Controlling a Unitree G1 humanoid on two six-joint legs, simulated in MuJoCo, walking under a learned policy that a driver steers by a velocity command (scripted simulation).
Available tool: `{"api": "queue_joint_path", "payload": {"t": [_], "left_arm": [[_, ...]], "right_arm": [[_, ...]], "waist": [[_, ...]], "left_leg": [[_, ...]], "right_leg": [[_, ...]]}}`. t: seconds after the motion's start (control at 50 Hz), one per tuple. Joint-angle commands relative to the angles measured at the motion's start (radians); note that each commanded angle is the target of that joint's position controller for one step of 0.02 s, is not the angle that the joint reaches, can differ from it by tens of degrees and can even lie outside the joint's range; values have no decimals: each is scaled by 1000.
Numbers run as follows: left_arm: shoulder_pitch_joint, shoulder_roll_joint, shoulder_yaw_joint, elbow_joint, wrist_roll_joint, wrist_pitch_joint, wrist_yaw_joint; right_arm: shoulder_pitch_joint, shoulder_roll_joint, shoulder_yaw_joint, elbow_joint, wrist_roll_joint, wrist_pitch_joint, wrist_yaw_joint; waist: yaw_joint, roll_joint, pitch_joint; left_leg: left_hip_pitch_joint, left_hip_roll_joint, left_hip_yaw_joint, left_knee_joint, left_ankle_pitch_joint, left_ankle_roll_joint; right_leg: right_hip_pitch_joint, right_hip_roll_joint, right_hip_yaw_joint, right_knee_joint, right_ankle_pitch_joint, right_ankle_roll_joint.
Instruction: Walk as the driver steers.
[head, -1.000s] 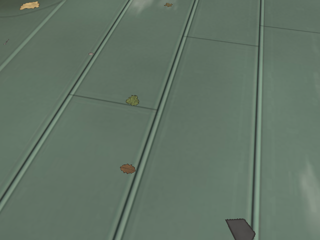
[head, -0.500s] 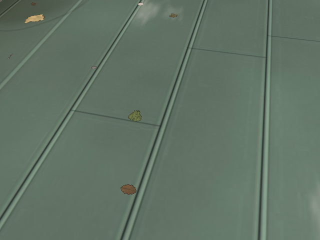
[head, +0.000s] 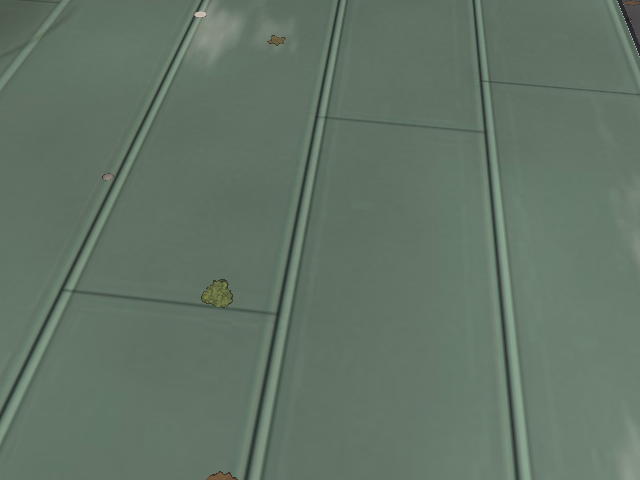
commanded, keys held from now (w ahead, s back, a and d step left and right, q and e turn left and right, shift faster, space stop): w+e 0.60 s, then w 0.40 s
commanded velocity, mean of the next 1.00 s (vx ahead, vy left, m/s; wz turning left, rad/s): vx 0.50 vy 0.00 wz -0.43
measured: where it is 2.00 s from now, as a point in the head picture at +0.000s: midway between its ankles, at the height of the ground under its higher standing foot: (436, 320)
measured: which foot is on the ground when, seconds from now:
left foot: down 0.00-0.38, up 0.40-0.86, down 0.88-1.00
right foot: up 0.00-0.36, down 0.38-0.90, up 0.92-1.00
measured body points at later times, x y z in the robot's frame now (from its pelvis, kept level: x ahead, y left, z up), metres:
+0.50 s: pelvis +0.28 -0.08 -0.01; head +0.31 -0.10 +0.44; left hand +0.47 +0.15 -0.12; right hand +0.29 -0.37 -0.14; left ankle +0.20 +0.10 -0.63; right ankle +0.32 -0.16 -0.74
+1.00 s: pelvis +0.58 -0.12 -0.01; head +0.61 -0.12 +0.44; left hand +0.75 +0.10 -0.14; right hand +0.59 -0.42 -0.11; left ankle +0.67 -0.06 -0.74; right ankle +0.42 -0.19 -0.65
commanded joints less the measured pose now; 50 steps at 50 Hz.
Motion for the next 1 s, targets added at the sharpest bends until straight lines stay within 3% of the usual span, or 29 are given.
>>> {"api": "queue_joint_path", "payload": {"t": [0.02, 0.12, 0.18, 0.26, 0.32, 0.34, 0.36, 0.38, 0.4, 0.42, 0.44, 0.46, 0.48, 0.5, 0.54, 0.58, 0.62, 0.68, 0.74, 0.8, 0.84, 0.86, 0.88, 0.9, 0.92, 0.94, 0.96, 0.98, 1.0], "left_arm": [[83, 20, 20, -41, 4, 31, 5], [-72, 33, 28, -111, 15, 20, -18], [-195, 14, 15, -157, 20, 13, -42], [-312, 9, 4, -230, 17, 12, -71], [-283, 50, 21, -265, 13, 17, -87], [-208, 80, 37, -257, 10, 19, -88], [-70, 129, 64, -229, 6, 19, -84], [104, 209, 105, -185, 6, 26, -64], [128, 324, 126, -174, 2, 29, -47], [154, 291, 107, -210, 21, 12, -51], [132, 216, 86, -202, 32, 0, -53], [71, 173, 75, -209, 25, -10, -52], [-16, 137, 64, -230, 23, -13, -52], [-69, 106, 52, -250, 30, -15, -49], [-80, 117, 51, -260, 29, -17, -41], [-48, 151, 59, -256, 23, -19, -27], [-19, 164, 62, -251, 21, -15, -13], [28, 148, 56, -233, 21, -11, -8], [80, 145, 53, -202, 19, -13, -13], [102, 152, 54, -185, 21, -5, -7], [85, 163, 57, -186, 25, 5, -3], [69, 152, 51, -193, 27, 9, -4], [55, 122, 36, -212, 36, 10, -6], [178, 54, 14, -219, 34, -3, -8], [215, 59, 8, -208, 11, -15, -11], [117, 148, 27, -220, -5, -22, -13], [19, 155, 26, -245, 0, -25, -14], [-31, 142, 26, -258, 17, -26, -14], [-30, 134, 31, -258, 29, -22, -13]], "right_arm": [[-33, -91, -18, -31, -5, -24, -9], [25, -138, -29, -18, -12, -13, -45], [75, -162, -33, -14, -3, -1, -58], [155, -183, -43, 1, 12, 28, -58], [127, -220, -55, -18, 22, 50, -60], [112, -234, -59, -27, 24, 58, -63], [89, -239, -59, -37, 28, 65, -64], [86, -228, -52, -53, 21, 62, -65], [157, -71, -8, -106, -17, 37, -51], [106, -103, -4, -139, 22, -15, -36], [-14, -156, -19, -171, 60, -43, -26], [-34, -150, -14, -176, 58, -56, -26], [-27, -153, -20, -160, 33, -56, -35], [-6, -170, -32, -153, 20, -42, -37], [10, -155, -36, -162, 7, -13, -35], [-37, -127, -29, -185, -7, 3, -39], [-117, -108, -21, -210, -8, 6, -39], [-208, -80, -5, -228, 1, -2, -25], [-267, -102, -7, -252, 14, -10, -13], [-277, -137, -15, -268, 13, -22, -1], [-209, -159, -25, -255, 13, -29, 0], [-104, -185, -41, -224, 9, -31, -3], [53, -225, -54, -196, -3, -33, -7], [198, -307, -77, -172, -14, -26, -9], [246, -262, -69, -133, 12, -16, 3], [184, -192, -48, -146, 30, -13, 3], [108, -159, -36, -166, 22, -4, -1], [54, -138, -26, -172, 10, 1, 0], [27, -118, -17, -175, 0, -1, 0]], "waist": [[40, 129, -2], [15, 81, 33], [-30, 58, 60], [-70, 53, 86], [-19, 108, 26], [29, 130, -27], [111, 128, -103], [190, 73, -195], [89, -197, -258], [110, -137, -428], [140, -68, -309], [102, -14, -210], [51, 49, -149], [13, 43, -124], [-18, 43, -101], [-15, 42, -71], [10, 18, -45], [63, -30, -33], [92, -48, -14], [82, -58, -5], [39, -81, -24], [-15, -70, -87], [-84, -32, -222], [-73, 190, -384], [-76, 354, -417], [-90, 221, -247], [-78, 132, -144], [-49, 85, -63], [-20, 98, -45]], "left_leg": [[0, 276, -187, -291, 29, 124], [93, 276, -67, -307, 111, 122], [149, 280, 4, -307, 147, 111], [313, 317, 54, -234, 245, 101], [366, 326, 100, -75, 667, 71], [362, 320, 114, 49, 835, 59], [309, 293, 133, 240, 889, 34], [106, 254, 134, 518, 690, -14], [-346, 71, 95, 890, -237, -78], [-501, -25, -173, 1062, -450, -75], [-611, 35, -226, 1054, -359, -43], [-600, 84, -222, 970, -267, -21], [-523, 122, -220, 875, -212, -24], [-441, 147, -226, 811, -179, -31], [-375, 152, -214, 726, -151, -60], [-378, 139, -191, 612, -83, -94], [-380, 116, -176, 444, 53, -113], [-293, 73, -148, 219, 273, -105], [-291, 66, -161, 146, 304, -81], [-328, 64, -171, 97, 192, -38], [-249, 41, -144, 74, 109, -3], [-106, 20, -121, 50, 119, 26], [150, 115, -210, 98, 157, 83], [537, 331, -578, 88, 71, 227], [638, 423, -906, -79, -174, 294], [524, 394, -825, -107, -322, 239], [379, 352, -679, -122, -288, 197], [235, 309, -578, -155, -179, 184], [159, 275, -512, -177, -91, 171]], "right_leg": [[-79, -74, 56, -14, 83, -4], [-211, -60, 56, -256, 310, 23], [-212, -50, -22, -400, 371, 22], [-260, -29, -84, -510, 287, -5], [-122, 48, -166, -537, 143, -52], [-11, 92, -193, -533, 98, -76], [184, 140, -205, -588, 130, -110], [491, 118, -99, -636, 157, -157], [820, -149, 422, -694, 65, -310], [939, -273, 825, -882, -45, -416], [894, -241, 689, -912, 19, -347], [752, -195, 533, -900, 102, -303], [592, -151, 423, -906, 201, -268], [482, -119, 351, -925, 291, -251], [376, -95, 304, -960, 370, -253], [310, -73, 244, -978, 425, -251], [282, -37, 190, -982, 403, -224], [255, 2, 132, -976, 307, -170], [322, -44, 176, -954, 244, -160], [458, -107, 234, -886, 301, -148], [503, -114, 239, -813, 471, -127], [499, -67, 205, -697, 622, -107], [392, -14, 161, -478, 573, -76], [58, 127, 77, -109, 219, 1], [-172, 182, 104, 79, -278, 25], [-278, 117, 135, 152, -232, 15], [-280, 64, 90, 129, -141, 7], [-252, 26, 60, 58, -75, 9], [-201, -9, 57, -10, -28, 10]]}}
